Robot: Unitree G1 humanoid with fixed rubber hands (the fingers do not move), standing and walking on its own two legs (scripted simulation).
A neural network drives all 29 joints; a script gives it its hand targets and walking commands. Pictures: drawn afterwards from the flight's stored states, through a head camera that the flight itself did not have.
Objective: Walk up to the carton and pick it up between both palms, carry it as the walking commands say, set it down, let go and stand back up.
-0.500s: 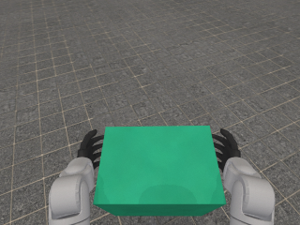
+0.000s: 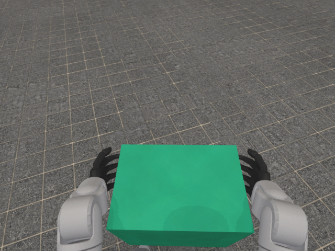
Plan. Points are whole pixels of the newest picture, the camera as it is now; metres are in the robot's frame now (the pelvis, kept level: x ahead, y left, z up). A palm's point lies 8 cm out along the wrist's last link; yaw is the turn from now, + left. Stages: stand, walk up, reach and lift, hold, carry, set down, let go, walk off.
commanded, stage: carry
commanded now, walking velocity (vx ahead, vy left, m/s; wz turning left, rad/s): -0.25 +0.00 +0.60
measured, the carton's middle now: (177, 199) +0.25 -0.01 +0.00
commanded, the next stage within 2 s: none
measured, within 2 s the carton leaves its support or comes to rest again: neither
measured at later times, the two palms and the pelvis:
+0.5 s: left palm out of the picture -0.01 +0.27 +0.06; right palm out of the picture +0.11 -0.04 +0.07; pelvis -0.19 +0.03 +0.00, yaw +18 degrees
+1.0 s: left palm out of the picture -0.22 +0.21 +0.10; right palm out of the picture -0.05 -0.08 +0.08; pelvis -0.35 -0.05 +0.01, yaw +31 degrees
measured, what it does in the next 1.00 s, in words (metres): walks backwards, turning left: left foot, then right foot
